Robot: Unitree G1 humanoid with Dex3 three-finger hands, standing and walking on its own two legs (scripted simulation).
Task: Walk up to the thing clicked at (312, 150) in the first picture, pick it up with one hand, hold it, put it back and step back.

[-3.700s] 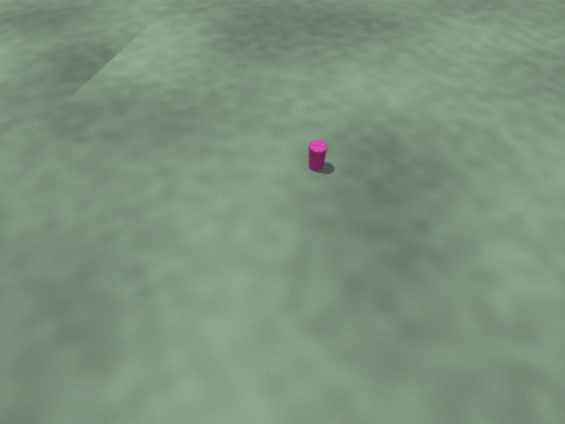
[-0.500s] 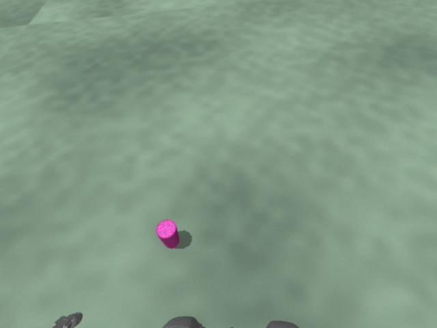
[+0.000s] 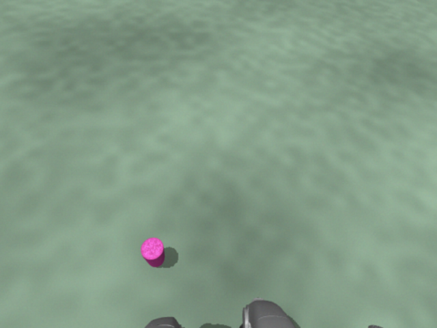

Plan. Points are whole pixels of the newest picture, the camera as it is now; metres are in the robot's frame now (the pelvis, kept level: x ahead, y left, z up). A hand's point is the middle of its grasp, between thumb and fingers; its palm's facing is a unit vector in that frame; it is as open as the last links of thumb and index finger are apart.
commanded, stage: walk up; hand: left
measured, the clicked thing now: (154, 253) +0.45 +0.24 -0.69
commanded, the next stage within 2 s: stand in 1.22 s
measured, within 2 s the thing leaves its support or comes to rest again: neither
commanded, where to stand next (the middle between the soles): +0.12 -0.01 m, yaw +1 degrees
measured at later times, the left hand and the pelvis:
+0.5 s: hand (99, 324) +0.14 +0.23 -0.14, palm faces -0.03 -0.95 -0.32, open 7.4 cm; pelvis +0.02 -0.02 +0.01, yaw +0 degrees
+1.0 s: hand out of the picture +0.09 +0.23 -0.14, palm faces +0.01 -0.95 -0.32, open 7.4 cm; pelvis +0.03 -0.02 +0.02, yaw +0 degrees
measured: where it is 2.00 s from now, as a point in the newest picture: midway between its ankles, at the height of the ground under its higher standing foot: outside the picture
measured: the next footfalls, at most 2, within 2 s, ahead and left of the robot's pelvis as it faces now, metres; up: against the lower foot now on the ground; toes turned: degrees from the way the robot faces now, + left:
right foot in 0.10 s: +0.10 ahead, -0.14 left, +0.00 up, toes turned -1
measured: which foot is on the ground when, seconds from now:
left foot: down 0.00-1.00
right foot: up 0.00-0.08, down 0.10-1.00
